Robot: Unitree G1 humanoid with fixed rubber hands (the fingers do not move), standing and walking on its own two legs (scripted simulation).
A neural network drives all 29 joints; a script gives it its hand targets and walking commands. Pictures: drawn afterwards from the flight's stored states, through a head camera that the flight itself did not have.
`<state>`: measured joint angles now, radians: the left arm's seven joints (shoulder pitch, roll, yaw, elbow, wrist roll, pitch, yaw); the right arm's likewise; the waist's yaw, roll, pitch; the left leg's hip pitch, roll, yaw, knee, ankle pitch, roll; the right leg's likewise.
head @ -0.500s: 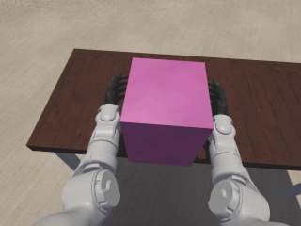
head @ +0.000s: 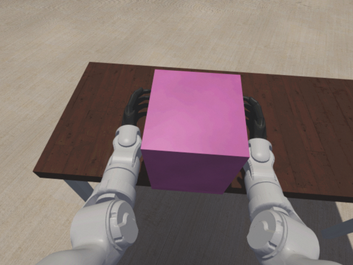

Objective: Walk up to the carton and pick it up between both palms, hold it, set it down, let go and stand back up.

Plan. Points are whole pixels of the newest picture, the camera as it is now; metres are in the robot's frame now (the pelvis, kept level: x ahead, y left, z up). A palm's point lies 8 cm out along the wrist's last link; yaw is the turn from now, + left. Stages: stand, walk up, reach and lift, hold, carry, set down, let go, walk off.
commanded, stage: reach and lift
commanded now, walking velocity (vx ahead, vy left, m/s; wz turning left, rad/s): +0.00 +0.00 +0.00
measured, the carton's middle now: (191, 137) +0.42 -0.04 +0.01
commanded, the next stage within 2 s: none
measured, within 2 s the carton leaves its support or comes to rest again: neither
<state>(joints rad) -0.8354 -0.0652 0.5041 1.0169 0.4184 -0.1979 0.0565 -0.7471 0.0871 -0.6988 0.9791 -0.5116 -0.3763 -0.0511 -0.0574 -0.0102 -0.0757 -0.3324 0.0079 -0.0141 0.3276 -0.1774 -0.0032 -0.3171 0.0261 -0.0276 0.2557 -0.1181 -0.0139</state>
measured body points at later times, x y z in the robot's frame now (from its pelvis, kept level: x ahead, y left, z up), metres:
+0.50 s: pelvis -0.02 -0.01 +0.00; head +0.01 +0.01 +0.45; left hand +0.42 +0.12 +0.09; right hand +0.39 -0.18 +0.09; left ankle -0.02 +0.12 -0.75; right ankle -0.01 -0.11 -0.75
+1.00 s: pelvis -0.02 +0.00 +0.00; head -0.03 +0.03 +0.45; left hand +0.40 +0.13 +0.13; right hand +0.38 -0.16 +0.12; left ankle -0.02 +0.12 -0.75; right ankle -0.01 -0.11 -0.75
